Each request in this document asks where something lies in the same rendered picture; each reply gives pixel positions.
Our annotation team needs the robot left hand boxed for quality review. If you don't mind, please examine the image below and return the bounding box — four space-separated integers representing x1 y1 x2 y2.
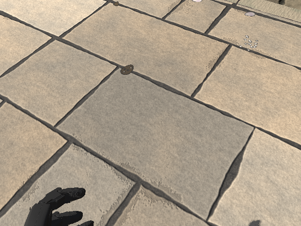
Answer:
24 187 94 226

